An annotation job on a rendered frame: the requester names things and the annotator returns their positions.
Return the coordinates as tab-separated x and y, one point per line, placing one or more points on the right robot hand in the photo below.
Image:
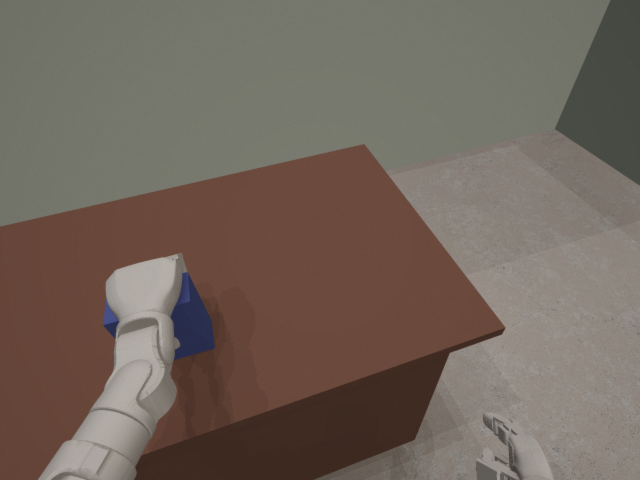
526	457

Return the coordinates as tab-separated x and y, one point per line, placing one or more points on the left robot hand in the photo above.
152	285

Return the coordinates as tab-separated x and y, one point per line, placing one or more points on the table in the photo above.
334	309

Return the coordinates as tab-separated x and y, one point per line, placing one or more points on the sponge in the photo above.
192	323

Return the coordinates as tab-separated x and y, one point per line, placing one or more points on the left robot forearm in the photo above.
140	390

